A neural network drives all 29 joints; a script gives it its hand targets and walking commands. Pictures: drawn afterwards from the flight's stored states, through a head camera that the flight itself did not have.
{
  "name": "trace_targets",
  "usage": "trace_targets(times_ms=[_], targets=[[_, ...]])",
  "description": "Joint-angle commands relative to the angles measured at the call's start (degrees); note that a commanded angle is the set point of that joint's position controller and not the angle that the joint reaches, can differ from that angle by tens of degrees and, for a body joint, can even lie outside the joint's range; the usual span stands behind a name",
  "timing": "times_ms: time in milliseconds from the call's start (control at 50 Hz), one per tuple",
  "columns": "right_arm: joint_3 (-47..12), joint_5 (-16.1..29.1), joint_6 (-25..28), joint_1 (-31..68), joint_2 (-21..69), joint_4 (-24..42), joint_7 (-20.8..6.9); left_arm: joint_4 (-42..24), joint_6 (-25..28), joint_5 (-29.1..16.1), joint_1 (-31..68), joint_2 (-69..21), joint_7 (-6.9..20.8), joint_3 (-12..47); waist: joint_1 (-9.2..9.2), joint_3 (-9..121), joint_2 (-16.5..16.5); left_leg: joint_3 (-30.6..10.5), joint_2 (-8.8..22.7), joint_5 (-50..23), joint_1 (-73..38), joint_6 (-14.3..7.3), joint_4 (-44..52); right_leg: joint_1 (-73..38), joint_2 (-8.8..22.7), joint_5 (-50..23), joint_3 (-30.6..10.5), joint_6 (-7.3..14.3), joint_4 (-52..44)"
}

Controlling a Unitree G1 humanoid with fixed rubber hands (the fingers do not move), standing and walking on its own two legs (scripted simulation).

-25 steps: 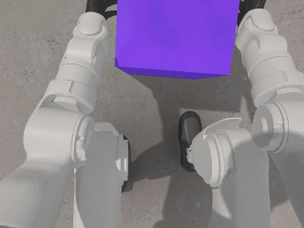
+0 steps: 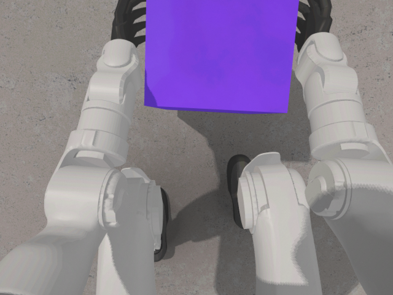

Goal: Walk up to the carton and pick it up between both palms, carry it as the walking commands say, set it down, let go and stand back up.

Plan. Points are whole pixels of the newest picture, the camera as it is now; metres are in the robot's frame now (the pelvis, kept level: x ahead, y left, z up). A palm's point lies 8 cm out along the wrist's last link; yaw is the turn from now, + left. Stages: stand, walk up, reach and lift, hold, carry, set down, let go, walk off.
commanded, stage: reach and lift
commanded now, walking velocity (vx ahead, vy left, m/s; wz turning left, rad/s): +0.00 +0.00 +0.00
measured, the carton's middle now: (214, 58) +0.51 -0.08 -0.20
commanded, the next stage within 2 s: none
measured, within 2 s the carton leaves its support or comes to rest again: neither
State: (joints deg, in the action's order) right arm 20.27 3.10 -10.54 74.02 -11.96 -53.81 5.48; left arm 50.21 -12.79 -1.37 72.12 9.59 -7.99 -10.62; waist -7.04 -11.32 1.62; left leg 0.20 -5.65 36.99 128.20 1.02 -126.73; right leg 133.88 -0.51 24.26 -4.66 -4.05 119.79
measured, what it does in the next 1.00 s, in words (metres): rises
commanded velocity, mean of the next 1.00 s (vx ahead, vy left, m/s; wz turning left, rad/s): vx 0.00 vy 0.00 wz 0.00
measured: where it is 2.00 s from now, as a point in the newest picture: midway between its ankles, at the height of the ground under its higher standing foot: (199, 219)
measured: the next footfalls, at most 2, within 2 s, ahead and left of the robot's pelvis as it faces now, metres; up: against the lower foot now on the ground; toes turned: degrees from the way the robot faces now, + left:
none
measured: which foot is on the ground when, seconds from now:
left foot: down 0.00-1.00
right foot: down 0.00-1.00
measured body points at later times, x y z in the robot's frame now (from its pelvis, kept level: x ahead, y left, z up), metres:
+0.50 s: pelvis +0.00 -0.01 +0.04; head +0.33 -0.04 +0.35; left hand +0.55 +0.07 -0.08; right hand +0.51 -0.23 -0.08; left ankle +0.09 +0.11 -0.34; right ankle +0.15 -0.14 -0.34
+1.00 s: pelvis +0.01 +0.00 +0.08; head +0.29 -0.02 +0.43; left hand +0.53 +0.08 +0.00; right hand +0.49 -0.22 +0.00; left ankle +0.09 +0.11 -0.34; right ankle +0.15 -0.14 -0.34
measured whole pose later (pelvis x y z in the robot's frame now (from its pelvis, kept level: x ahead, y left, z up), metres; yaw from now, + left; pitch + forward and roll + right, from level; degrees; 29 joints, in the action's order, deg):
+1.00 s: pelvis +0.01 +0.00 +0.08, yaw +1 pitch +41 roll +2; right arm 28.9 -7.6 -18.2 60.4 -1.7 -38.3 5.2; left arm 42.8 -18.0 5.4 62.3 2.9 -4.3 -18.7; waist -5.4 3.3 1.5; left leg -0.1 -5.5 35.0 116.8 1.1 -110.2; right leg 122.6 -0.4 24.0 -5.0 -3.2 105.1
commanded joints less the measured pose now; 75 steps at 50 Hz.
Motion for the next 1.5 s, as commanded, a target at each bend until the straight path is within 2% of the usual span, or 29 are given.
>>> trace_targets(times_ms=[0, 80, 180, 240, 380, 420, 540, 640, 680, 700, 720, 760, 780, 800, 860, 900, 920, 960, 980, 1000, 1140, 1220, 1240, 1280, 1360, 1380, 1400, 1420, 1480], targets=[[-23.53, 4.01, -2.67, 29.08, 59.29, 8.08, -16.19, -12.57, 3.14, -4.27, 42.67, -54.28, 13.32, 21.93, -0.72, 77.7, 2.87, 3.2, -4.71, -12.57, -26.37, -0.15, 17.16, -46.75, -4.9, -14.04, 10.47, 2.18, -5.55], [-24.54, 2.8, -4.2, 28.99, 61.26, 8.45, -16.29, -12.99, 2.48, -3.21, 43.09, -53.13, 13.93, 20.52, 1.37, 75.51, 0.29, 3.86, -4.48, -11.2, -24.76, -0.27, 17.54, -47.66, -4.89, -12.93, 9.37, 1.96, -7.29], [-25.12, 0.61, -5.03, 26.87, 62.06, 8.83, -15.77, -11.99, 1.38, -3.18, 41.05, -56.59, 15.03, 20.9, -0.92, 76.12, -1.62, 3.27, -4.87, -11.48, -22.43, -0.68, 19.07, -49.82, -5.51, -15.01, 10.18, 2.16, -8.22], [-25.02, 0.22, -5.16, 28.02, 60.52, 11.21, -15.39, -10.06, 0.15, -3.11, 40.11, -58.29, 15.67, 21.7, -2.17, 77.57, 0.89, 3.78, -4.86, -10.17, -22.14, -0.37, 19.15, -50.98, -5.44, -14.24, 9.19, 2.69, -9.62], [-26.21, -0.35, -6.72, 26.28, 63.17, 11.95, -14.96, -12.53, -0.14, -3.32, 38.22, -57.96, 16.04, 20.7, -0.67, 81.16, -0.02, 4.98, -5.07, -11.81, -23.2, -0.29, 21.0, -55.79, -5.74, -16.41, 8.66, 2.01, -11.77], [-28.5, -0.15, -6.21, 28.14, 64.05, 16.14, -14.73, -15.09, 0.21, -3.95, 38.92, -58.29, 16.11, 22.01, -0.7, 84.15, -3.71, 4.66, -5.67, -12.68, -23.28, -0.7, 20.4, -57.8, -6.09, -16.7, 8.61, 2.02, -12.3], [-27.4, -0.68, -7.75, 22.94, 65.6, 12.79, -14.78, -14.39, -1.04, -2.09, 37.26, -58.74, 16.23, 22.04, 0.91, 83.18, 0.04, 4.31, -5.22, -12.88, -25.35, -0.44, 23.82, -56.71, -6.43, -16.73, 8.25, 2.07, -13.88], [-28.86, -0.54, -8.04, 25.09, 66.24, 17.43, -14.81, -17.12, -1.6, -2.77, 36.15, -61.17, 16.11, 23.01, 0.32, 88.24, -1.1, 3.78, -5.91, -15.11, -29.79, -0.5, 25.5, -59.07, -6.73, -17.47, 9.27, 1.68, -15.65], [-28.43, -1.11, -8.03, 22.95, 65.26, 16.9, -15.04, -16.72, -1.79, -3.24, 36.75, -61.78, 15.98, 24.6, -1.03, 88.4, 2.31, 3.51, -5.56, -16.35, -31.23, -0.11, 26.1, -57.18, -6.63, -19.36, 8.92, 2.21, -15.44], [-26.53, -1.81, -8.39, 20.39, 65.97, 13.39, -15.2, -14.7, -2.12, -1.66, 33.98, -62.19, 15.56, 23.13, 0.8, 85.98, 3.38, 3.33, -5.6, -14.84, -32.21, -0.04, 27.51, -55.09, -6.76, -16.88, 9.02, 2.1, -16.05], [-25.95, -2.0, -8.38, 21.8, 65.91, 12.89, -15.65, -13.51, -1.97, -1.81, 33.09, -62.92, 15.45, 22.5, -0.86, 82.85, 1.36, 3.05, -5.52, -13.42, -31.24, -0.25, 27.71, -53.45, -6.8, -14.9, 9.57, 2.23, -16.49], [-25.78, -2.6, -8.38, 22.09, 65.81, 14.56, -15.76, -11.87, -2.75, -0.13, 31.02, -62.5, 15.94, 21.14, 0.12, 81.5, 0.41, 2.77, -5.51, -13.72, -30.34, -0.27, 28.56, -54.17, -6.9, -15.12, 9.51, 2.09, -17.82], [-25.84, -1.99, -8.51, 20.7, 66.67, 14.56, -16.02, -15.2, -2.36, -1.55, 32.73, -65.07, 15.86, 22.61, -0.83, 84.2, 4.36, 3.55, -5.91, -13.25, -32.77, 0.06, 29.63, -55.89, -6.8, -15.2, 8.8, 2.6, -18.31], [-25.62, -2.95, -8.53, 21.22, 65.41, 12.36, -16.12, -13.64, -2.22, -0.86, 34.16, -62.46, 16.0, 21.01, 0.22, 79.82, 1.31, 2.6, -5.64, -13.35, -29.59, -0.18, 29.45, -53.04, -6.59, -14.72, 9.22, 2.31, -18.17], [-25.67, -2.54, -8.5, 20.57, 66.67, 13.43, -16.22, -14.24, -2.54, -1.3, 34.27, -64.54, 15.55, 21.96, -0.83, 83.42, 2.88, 2.54, -5.81, -12.36, -33.58, -0.15, 30.77, -55.1, -6.69, -13.58, 9.26, 2.59, -19.51], [-24.95, -3.02, -9.25, 19.7, 67.14, 11.79, -16.2, -14.75, -2.48, -0.64, 33.91, -62.59, 15.38, 20.5, 0.83, 82.75, 2.18, 3.78, -6.14, -10.89, -32.95, -0.01, 31.22, -56.87, -6.68, -11.73, 8.64, 2.47, -20.79], [-25.01, -2.74, -9.32, 18.93, 68.25, 12.21, -16.46, -14.71, -2.56, -0.68, 33.62, -63.3, 15.46, 21.34, -0.95, 83.5, 2.19, 2.86, -5.77, -10.97, -35.07, -0.34, 32.08, -55.58, -6.81, -12.61, 9.55, 2.22, -20.43], [-24.63, -3.65, -9.33, 20.5, 67.55, 12.7, -16.4, -10.15, -3.31, 1.27, 28.75, -64.66, 16.15, 17.84, 0.68, 79.67, 0.24, 2.74, -6.26, -10.78, -33.07, -0.86, 33.31, -56.28, -6.92, -11.38, 9.1, 2.16, -22.5], [-25.95, -2.81, -9.21, 20.94, 68.1, 15.66, -16.19, -13.11, -3.15, -0.47, 30.5, -66.03, 16.15, 19.92, -1.32, 84.97, 0.54, 2.75, -6.27, -12.35, -35.77, -0.62, 32.75, -59.45, -7.05, -12.92, 9.26, 2.12, -22.34], [-23.88, -4.03, -9.31, 20.64, 67.08, 11.91, -16.14, -10.35, -3.18, 1.14, 30.68, -64.04, 16.1, 17.91, 0.77, 80.35, 1.17, 3.06, -6.08, -10.12, -33.13, -0.4, 32.74, -56.07, -6.93, -10.55, 9.24, 2.14, -22.59], [-25.69, -4.2, -10.1, 17.79, 69.94, 13.14, -16.04, -12.3, -3.48, 0.33, 28.77, -65.02, 16.35, 19.25, -0.5, 82.79, -1.75, 2.21, -6.16, -11.85, -36.44, -0.7, 35.55, -61.82, -7.22, -12.63, 8.98, 1.89, -25.46], [-26.22, -4.14, -10.45, 17.01, 70.93, 12.03, -16.29, -14.13, -3.2, 1.14, 30.02, -64.07, 16.88, 19.06, 2.35, 79.52, 0.34, 3.66, -6.34, -9.86, -34.13, -0.47, 36.3, -62.99, -7.15, -10.87, 7.49, 2.29, -27.07], [-28.35, -3.27, -10.48, 16.31, 72.97, 14.82, -16.08, -16.01, -3.2, -0.29, 29.38, -66.24, 17.08, 20.74, 0.18, 83.23, -2.11, 2.26, -6.2, -13.61, -38.0, -0.79, 37.19, -65.88, -7.52, -14.39, 7.73, 1.8, -27.94], [-26.57, -4.61, -10.48, 13.49, 71.82, 13.73, -16.03, -16.23, -3.55, -0.23, 28.02, -66.7, 17.07, 21.12, -1.24, 84.91, -0.21, 2.18, -6.28, -12.45, -40.15, -0.5, 38.64, -66.41, -7.7, -14.01, 8.81, 2.05, -27.93], [-27.91, -4.3, -10.6, 12.93, 73.63, 13.16, -15.69, -15.21, -3.46, -0.18, 28.47, -66.96, 17.55, 21.37, 0.11, 79.74, 0.44, 2.46, -6.12, -10.64, -38.8, -0.48, 39.92, -67.45, -7.61, -12.54, 7.07, 2.41, -30.15], [-26.9, -4.77, -10.65, 13.36, 72.93, 12.34, -15.64, -13.77, -3.54, 0.45, 26.06, -66.78, 17.77, 19.78, -0.23, 79.32, -2.33, 1.81, -6.15, -10.12, -37.9, -0.91, 40.18, -67.24, -7.44, -11.38, 7.85, 2.15, -30.51], [-27.54, -3.89, -10.37, 13.09, 73.68, 14.58, -15.72, -15.42, -3.69, 0.44, 27.02, -66.91, 17.53, 21.32, 0.87, 82.28, 1.95, 2.45, -6.06, -11.72, -41.07, -0.3, 40.44, -68.51, -7.55, -13.07, 7.16, 2.49, -30.65], [-27.25, -4.58, -10.31, 15.44, 71.02, 14.96, -15.76, -10.87, -4.05, 1.66, 23.43, -67.85, 17.49, 18.71, 0.98, 78.67, 0.19, 1.52, -5.89, -11.38, -39.23, -0.73, 41.31, -66.39, -7.46, -11.93, 7.68, 1.97, -31.18], [-28.01, -4.11, -10.56, 11.05, 75.1, 13.18, -16.14, -15.79, -3.65, 0.26, 25.18, -67.92, 17.78, 21.47, 0.81, 80.42, 0.24, 1.6, -6.18, -12.96, -43.18, -0.35, 42.87, -69.58, -7.69, -13.16, 7.31, 2.38, -33.05]])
